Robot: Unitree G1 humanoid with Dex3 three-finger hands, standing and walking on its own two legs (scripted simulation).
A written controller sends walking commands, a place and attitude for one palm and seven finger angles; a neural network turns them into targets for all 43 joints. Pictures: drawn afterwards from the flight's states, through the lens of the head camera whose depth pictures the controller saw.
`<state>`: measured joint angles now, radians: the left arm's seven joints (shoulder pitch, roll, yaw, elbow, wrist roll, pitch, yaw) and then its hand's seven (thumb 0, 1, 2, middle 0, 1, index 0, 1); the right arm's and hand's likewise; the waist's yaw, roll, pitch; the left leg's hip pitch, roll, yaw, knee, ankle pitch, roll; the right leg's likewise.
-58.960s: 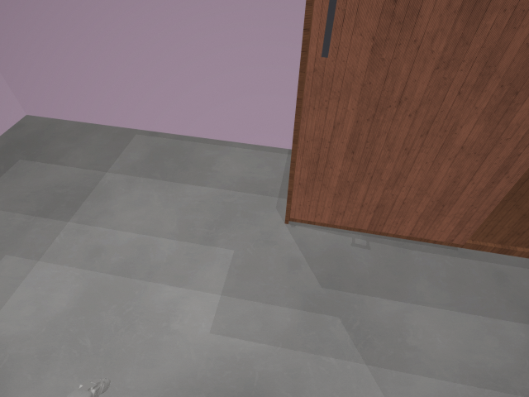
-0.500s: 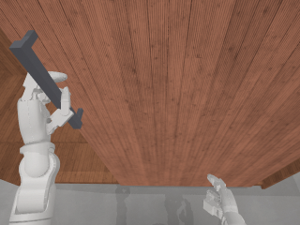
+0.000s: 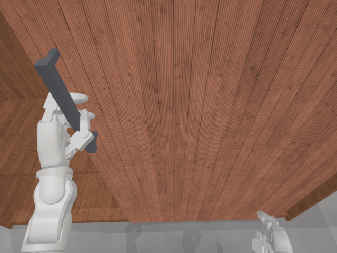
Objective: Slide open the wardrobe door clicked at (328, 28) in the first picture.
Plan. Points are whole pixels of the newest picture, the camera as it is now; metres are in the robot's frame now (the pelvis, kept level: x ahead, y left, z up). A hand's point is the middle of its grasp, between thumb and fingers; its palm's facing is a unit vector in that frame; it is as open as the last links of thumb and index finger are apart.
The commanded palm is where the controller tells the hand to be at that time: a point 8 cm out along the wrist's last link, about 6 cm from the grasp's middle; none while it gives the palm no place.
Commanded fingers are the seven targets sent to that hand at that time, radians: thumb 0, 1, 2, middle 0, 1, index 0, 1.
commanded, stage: stop walking and hold the door there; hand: left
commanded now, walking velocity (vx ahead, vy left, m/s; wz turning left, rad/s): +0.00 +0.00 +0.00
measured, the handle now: (76, 109) +0.34 +0.21 +0.19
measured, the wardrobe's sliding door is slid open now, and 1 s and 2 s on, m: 0.68 0.68 0.68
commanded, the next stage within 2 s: loosen the grip on the handle in 0.44 s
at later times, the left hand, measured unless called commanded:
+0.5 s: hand (87, 133) +0.30 +0.18 +0.17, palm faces +0.27 -0.95 -0.14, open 5.6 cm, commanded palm +0.26 +0.21 +0.14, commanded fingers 0.00 0.90 0.90 -0.45 -1.40 -0.45 -1.40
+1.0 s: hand (84, 133) +0.30 +0.19 +0.17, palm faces +0.32 -0.94 -0.14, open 13.4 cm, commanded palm +0.25 +0.22 +0.18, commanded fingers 0.00 -0.55 0.20 -0.26 -1.17 -0.26 -1.17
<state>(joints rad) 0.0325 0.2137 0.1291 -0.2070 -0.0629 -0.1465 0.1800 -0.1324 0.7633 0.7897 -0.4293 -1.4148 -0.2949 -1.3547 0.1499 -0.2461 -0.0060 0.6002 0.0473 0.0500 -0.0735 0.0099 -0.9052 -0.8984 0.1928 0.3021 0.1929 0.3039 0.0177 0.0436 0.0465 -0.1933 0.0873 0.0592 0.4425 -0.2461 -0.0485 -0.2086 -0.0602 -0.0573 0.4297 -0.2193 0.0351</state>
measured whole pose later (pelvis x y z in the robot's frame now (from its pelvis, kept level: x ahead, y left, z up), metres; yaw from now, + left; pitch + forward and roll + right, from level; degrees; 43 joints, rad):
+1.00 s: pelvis -0.02 -0.03 -0.01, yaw +0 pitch -2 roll +1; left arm -0.14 0.27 0.19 -0.02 -0.08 -0.09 0.11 -0.01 -0.42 0.26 -0.43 -1.35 -0.31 -1.29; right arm 0.18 -0.24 0.01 0.69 0.02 -0.16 -0.03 0.01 -0.90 -0.90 0.20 0.30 0.20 0.30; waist 0.05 0.01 0.02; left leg -0.22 0.10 0.04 0.51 -0.26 -0.05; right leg -0.27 -0.05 -0.06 0.57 -0.27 0.00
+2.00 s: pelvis +0.00 +0.00 -0.01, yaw +0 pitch -1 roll +1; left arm 0.15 0.29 0.32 -0.25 -0.21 -0.15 -0.05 -0.02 -0.55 0.20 -0.25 -1.15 -0.26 -1.15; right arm 0.19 -0.22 0.01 0.67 0.03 -0.16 -0.06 0.01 -0.90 -0.90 0.20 0.30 0.20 0.30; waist 0.05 0.04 -0.02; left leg -0.23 0.07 0.05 0.57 -0.31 -0.05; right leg -0.27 -0.08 -0.04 0.60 -0.31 0.03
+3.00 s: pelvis +0.00 -0.01 -0.01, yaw +2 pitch -4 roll +0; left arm 0.43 0.37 0.43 -0.50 -0.43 0.24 -0.29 -0.02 -0.55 0.20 -0.25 -1.15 -0.26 -1.15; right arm 0.21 -0.25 0.07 0.58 0.10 -0.30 -0.10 0.01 -0.90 -0.90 0.20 0.30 0.20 0.30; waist 0.08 0.06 -0.05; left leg -0.17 0.08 0.01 0.55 -0.32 -0.06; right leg -0.17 -0.07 -0.08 0.55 -0.31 0.03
